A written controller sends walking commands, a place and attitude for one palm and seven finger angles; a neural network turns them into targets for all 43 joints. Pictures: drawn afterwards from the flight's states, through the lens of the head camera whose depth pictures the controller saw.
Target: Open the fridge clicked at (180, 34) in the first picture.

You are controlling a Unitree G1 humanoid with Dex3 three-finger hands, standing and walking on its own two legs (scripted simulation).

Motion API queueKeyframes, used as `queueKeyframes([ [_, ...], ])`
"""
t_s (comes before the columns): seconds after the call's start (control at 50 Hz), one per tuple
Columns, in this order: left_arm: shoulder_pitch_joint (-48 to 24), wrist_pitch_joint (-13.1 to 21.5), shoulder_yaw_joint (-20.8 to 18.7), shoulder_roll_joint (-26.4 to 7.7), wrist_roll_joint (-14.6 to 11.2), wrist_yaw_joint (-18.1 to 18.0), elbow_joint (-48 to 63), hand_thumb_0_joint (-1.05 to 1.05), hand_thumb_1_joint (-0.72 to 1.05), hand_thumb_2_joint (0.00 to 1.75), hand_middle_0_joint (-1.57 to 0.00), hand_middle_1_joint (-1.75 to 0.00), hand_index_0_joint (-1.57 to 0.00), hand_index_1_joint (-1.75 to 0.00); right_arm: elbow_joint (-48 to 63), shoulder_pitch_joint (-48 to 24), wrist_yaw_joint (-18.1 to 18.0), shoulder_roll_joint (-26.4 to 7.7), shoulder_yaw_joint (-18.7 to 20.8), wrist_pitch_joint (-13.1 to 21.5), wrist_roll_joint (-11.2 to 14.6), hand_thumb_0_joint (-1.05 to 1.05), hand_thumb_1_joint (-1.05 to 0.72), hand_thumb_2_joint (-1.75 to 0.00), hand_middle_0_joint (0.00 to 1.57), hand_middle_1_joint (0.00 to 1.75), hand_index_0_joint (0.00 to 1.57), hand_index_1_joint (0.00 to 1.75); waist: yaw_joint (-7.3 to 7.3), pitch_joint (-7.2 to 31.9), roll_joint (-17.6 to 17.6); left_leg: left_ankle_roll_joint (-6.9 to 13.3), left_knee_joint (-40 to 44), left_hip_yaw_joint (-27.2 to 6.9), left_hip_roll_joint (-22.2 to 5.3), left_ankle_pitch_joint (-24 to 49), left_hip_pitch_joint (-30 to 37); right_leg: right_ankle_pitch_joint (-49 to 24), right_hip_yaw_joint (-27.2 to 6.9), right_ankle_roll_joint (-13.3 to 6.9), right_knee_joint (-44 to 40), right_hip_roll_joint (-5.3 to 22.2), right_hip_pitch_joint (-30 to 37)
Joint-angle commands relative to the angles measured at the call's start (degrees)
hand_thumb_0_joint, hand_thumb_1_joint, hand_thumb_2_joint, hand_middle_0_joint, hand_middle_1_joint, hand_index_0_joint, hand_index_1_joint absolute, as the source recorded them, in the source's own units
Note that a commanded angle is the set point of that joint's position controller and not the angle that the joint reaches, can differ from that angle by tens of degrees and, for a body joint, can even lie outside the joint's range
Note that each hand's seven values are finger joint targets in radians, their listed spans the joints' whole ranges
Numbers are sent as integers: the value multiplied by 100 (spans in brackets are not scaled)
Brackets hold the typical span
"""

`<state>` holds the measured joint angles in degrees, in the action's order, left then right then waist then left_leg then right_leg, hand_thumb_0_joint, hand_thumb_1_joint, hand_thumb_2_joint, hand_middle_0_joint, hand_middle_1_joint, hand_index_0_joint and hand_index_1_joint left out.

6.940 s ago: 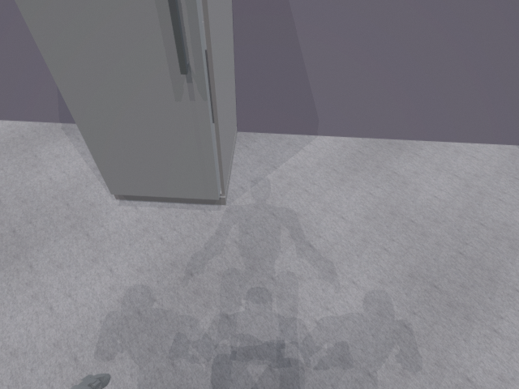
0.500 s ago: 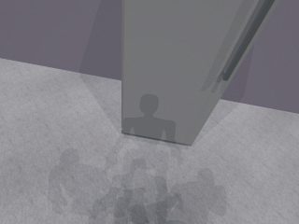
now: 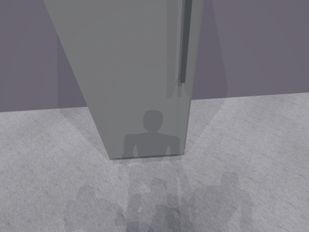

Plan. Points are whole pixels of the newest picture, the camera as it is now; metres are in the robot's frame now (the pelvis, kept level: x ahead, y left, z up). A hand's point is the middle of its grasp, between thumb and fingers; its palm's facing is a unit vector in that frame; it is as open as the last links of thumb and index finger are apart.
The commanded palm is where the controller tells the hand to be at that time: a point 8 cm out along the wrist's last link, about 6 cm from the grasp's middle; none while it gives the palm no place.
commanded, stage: take the last steps up to it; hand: right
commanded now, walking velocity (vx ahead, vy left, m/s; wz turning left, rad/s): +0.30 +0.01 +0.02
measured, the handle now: (185, 21) +0.73 -0.12 +0.23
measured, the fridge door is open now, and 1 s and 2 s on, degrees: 0 0 0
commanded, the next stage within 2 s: come to a stop and stand still in 0.50 s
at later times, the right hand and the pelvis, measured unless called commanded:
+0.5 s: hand (206, 190) +0.30 -0.17 -0.18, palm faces -0.05 +0.99 -0.16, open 7.4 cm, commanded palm none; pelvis +0.18 +0.00 -0.02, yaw +1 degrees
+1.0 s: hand (218, 189) +0.31 -0.21 -0.19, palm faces +0.05 +0.98 -0.20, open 7.4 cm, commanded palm none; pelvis +0.29 -0.03 -0.01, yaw +3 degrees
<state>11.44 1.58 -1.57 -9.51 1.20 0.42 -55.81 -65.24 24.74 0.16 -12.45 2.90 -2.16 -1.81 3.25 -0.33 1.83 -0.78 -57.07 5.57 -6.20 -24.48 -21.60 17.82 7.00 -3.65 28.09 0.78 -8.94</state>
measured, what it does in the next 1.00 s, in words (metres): walks ahead: left foot, then right foot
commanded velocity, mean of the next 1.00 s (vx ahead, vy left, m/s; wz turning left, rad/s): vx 0.02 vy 0.03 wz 0.03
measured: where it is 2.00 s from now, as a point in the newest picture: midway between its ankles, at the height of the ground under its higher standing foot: outside the picture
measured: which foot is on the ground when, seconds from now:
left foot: up 0.00-0.48, down 0.50-0.92, up 0.94-1.00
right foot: down 0.00-0.50, up 0.52-0.88, down 0.90-1.00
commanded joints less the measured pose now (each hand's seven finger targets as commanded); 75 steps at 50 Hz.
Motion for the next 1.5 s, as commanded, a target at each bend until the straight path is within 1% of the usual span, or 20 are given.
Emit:
queueKeyframes([
  [0.0, 758, 147, -112, -726, -59, -159, -160, 0, 90, 90, -20, -30, -20, -30, 512, -406, 56, -116, 25, 284, -10, 0, -90, -90, 20, 30, 20, 30, -304, -865, -625, -40, -815, -307, -123, 1117, -1460, -471, -1304, -163, -2082, 1266, 193],
  [0.32, 2436, 307, -15, -367, 29, -369, -1063, 0, 90, 90, -20, -30, -20, -30, 1104, -2321, 55, 120, -23, 305, 83, 0, -90, -90, 20, 30, 20, 30, -675, -976, -626, 166, 915, 99, 275, 1217, -1964, -5070, -811, -213, -1280, 1418, 1735],
  [0.42, 2194, 236, -83, -624, -46, -373, -1067, 0, 90, 90, -20, -30, -20, -30, 770, -1068, -45, -21, -16, 432, 75, 0, -90, -90, 20, 30, 20, 30, -75, -89, -880, 526, 2335, 549, 952, 1304, 437, -7361, -402, 93, 423, 1223, 1446],
  [0.44, 2042, 235, -94, -631, -89, -351, -1001, 0, 90, 90, -20, -30, -20, -30, 581, -404, -66, -208, 58, 488, 64, 0, -90, -90, 20, 30, 20, 30, 255, 216, -786, 626, 2776, 349, 803, 1977, 1639, -6539, -371, 189, 1319, 1118, 715],
  [0.46, 1994, 247, -98, -428, -169, -288, -898, 0, 90, 90, -20, -30, -20, -30, 372, 260, -114, -609, 158, 563, 40, 0, -90, -90, 20, 30, 20, 30, 483, 630, -215, 1169, 2687, -859, -287, 3341, 3045, -4306, -181, 339, 2833, 695, -715],
  [0.48, 2081, 279, -87, -154, -209, -277, -783, 0, 90, 90, -20, -30, -20, -30, 268, 618, -132, -953, 241, 597, 107, 0, -90, -90, 20, 30, 20, 30, 360, 1124, 562, 2006, 3165, -3093, -1974, 5101, 3768, 1340, -56, 439, 4805, -182, -1931],
  [0.5, 1836, 223, -127, -263, -190, -277, -699, 0, 90, 90, -20, -30, -20, -30, 421, 306, -159, -941, 225, 546, 171, 0, -90, -90, 20, 30, 20, 30, 285, 876, 8, 2206, 3711, -2964, -2046, 4077, 2941, 1477, -753, 210, 5217, 57, -1933],
  [0.56, 1506, 19, -109, 86, -32, -166, -631, 0, 90, 90, -20, -30, -20, -30, 665, -914, -196, -262, 68, 541, 148, 0, -90, -90, 20, 30, 20, 30, -323, -616, -198, 1457, 4467, -1757, -1319, 1942, 562, 434, -837, 235, 4750, 603, -1957],
  [0.62, 1747, -121, -31, 301, -16, -192, -688, 0, 90, 90, -20, -30, -20, -30, 702, -1115, -233, 118, -62, 615, 77, 0, -90, -90, 20, 30, 20, 30, -667, -459, -97, 1151, 4259, -708, -890, 4076, -16, 367, -665, 465, 3393, 606, -1301],
  [0.74, 933, -202, -56, 124, -89, -199, -388, 0, 90, 90, -20, -30, -20, -30, 690, -824, -260, -357, 36, 416, 62, 0, -90, -90, 20, 30, 20, 30, -336, 156, 617, 1011, 3190, -535, -608, 5926, 1323, -165, -270, 647, 1428, 174, -1243],
  [0.84, 458, -294, -218, -300, -46, -221, -149, 0, 90, 90, -20, -30, -20, -30, 832, -809, -289, -468, 157, 189, 54, 0, -90, -90, 20, 30, 20, 30, -384, -38, 738, 783, 2511, -649, -595, 5261, 1149, -1090, -343, 575, 403, 176, -707],
  [0.88, 830, -202, -296, -835, -15, -248, -165, 0, 90, 90, -20, -30, -20, -30, 958, -635, -315, -192, 91, 142, 153, 0, -90, -90, 20, 30, 20, 30, -517, 529, -786, 106, 1480, -148, 179, 2505, -48, -5895, -1557, -97, 85, 1623, 1003],
  [0.9, 1022, -208, -346, -1134, -48, -269, -175, 0, 90, 90, -20, -30, -20, -30, 988, -505, -347, -89, 61, 134, 190, 0, -90, -90, 20, 30, 20, 30, -576, 782, -1647, -58, 95, -160, 669, -1199, -126, -7631, -2236, -831, -285, 2519, 971],
  [0.94, 596, -222, -314, -1120, -20, -361, -62, 0, 90, 90, -20, -30, -20, -30, 1011, -680, -387, -230, 129, 25, 135, 0, -90, -90, 20, 30, 20, 30, -499, 496, -1394, 5, -1237, -907, 643, -1467, -184, -6210, -2079, -1107, -458, 2430, 31],
  [1.06, -144, -213, -319, -918, 4, -341, 294, 0, 90, 90, -20, -30, -20, -30, 1067, -637, -216, -261, 207, -80, 100, 0, -90, -90, 20, 30, 20, 30, -320, 673, -943, -202, -1379, -725, 590, -302, -479, -3998, -1265, -691, -547, 1650, 83],
  [1.18, 17, -265, -415, -983, 54, -212, 225, 0, 90, 90, -20, -30, -20, -30, 1211, -892, -142, -107, 105, -49, 78, 0, -90, -90, 20, 30, 20, 30, -498, 546, -1562, -123, 931, -268, 435, -628, 235, -812, -1637, -562, -1159, 1539, -224],
  [1.26, -123, -366, -386, -683, -3, -128, 169, 0, 90, 90, -20, -30, -20, -30, 706, 207, -146, -258, 99, 96, 49, 0, -90, -90, 20, 30, 20, 30, -35, 337, -676, 65, 3692, -202, 381, 373, 2066, 1302, -1049, 212, -709, 672, -1637],
  [1.3, -496, -456, -296, -295, -37, -72, 457, 0, 90, 90, -20, -30, -20, -30, 1009, -489, -192, -972, 123, 116, -10, 0, -90, -90, 20, 30, 20, 30, -23, -759, 1345, 833, 5490, -2916, -1655, -2477, 61, 1120, -669, 623, 1410, 88, -2232],
  [1.38, 288, -453, -334, -509, 49, 30, -11, 0, 90, 90, -20, -30, -20, -30, 1158, -1404, -223, -670, 88, 298, 52, 0, -90, -90, 20, 30, 20, 30, -502, -1076, 849, 566, 5209, -1867, -990, -905, -334, -116, -819, 552, 2562, 192, -1863],
  [1.48, 275, -262, -260, -518, 21, 23, -23, 0, 90, 90, -20, -30, -20, -30, 761, -216, -223, -519, 72, 417, 52, 0, -90, -90, 20, 30, 20, 30, -51, -417, 752, 678, 4360, -1419, -1040, 1712, 1745, -33, -543, 714, 2145, 165, -2272],
])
